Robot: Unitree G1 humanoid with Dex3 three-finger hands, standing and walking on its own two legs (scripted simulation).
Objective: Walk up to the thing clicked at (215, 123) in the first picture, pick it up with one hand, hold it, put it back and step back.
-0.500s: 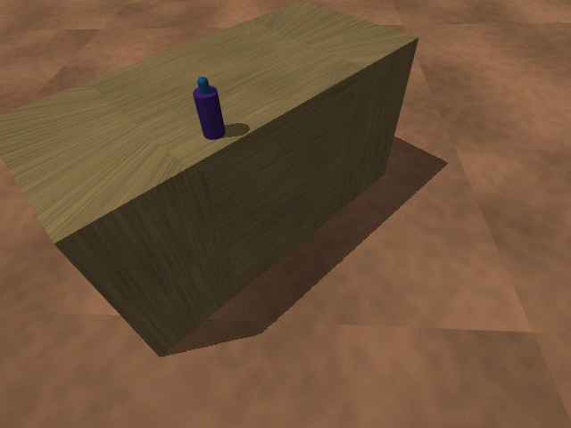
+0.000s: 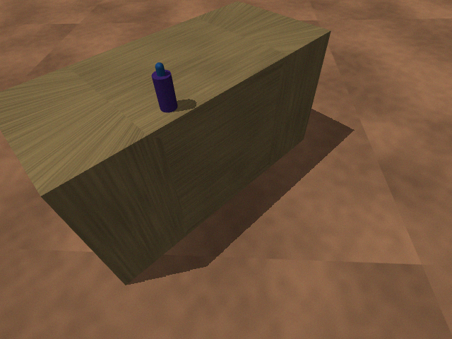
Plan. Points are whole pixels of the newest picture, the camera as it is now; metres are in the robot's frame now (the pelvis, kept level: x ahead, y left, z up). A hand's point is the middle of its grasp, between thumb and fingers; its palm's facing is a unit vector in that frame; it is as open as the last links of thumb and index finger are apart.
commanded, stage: stand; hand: right
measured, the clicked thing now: (164, 86) +0.82 +0.25 +0.00
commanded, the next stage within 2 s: walk up in 0.62 s
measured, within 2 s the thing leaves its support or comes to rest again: neither
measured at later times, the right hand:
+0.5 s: hand out of the picture +0.07 -0.25 -0.16, palm faces -0.01 +0.94 -0.33, open 7.4 cm
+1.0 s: hand (343, 314) +0.20 -0.20 -0.14, palm faces -0.20 +0.86 -0.48, open 7.4 cm
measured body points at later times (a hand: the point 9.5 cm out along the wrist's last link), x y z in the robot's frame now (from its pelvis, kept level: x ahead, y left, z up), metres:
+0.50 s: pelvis +0.00 +0.00 +0.00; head +0.01 +0.00 +0.45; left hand +0.08 +0.30 -0.13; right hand +0.08 -0.30 -0.13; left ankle -0.01 +0.13 -0.75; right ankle -0.01 -0.11 -0.75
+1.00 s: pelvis +0.06 +0.09 -0.04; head +0.06 +0.12 +0.40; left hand +0.06 +0.44 -0.17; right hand +0.21 -0.24 -0.11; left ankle +0.11 +0.24 -0.75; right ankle +0.00 -0.10 -0.72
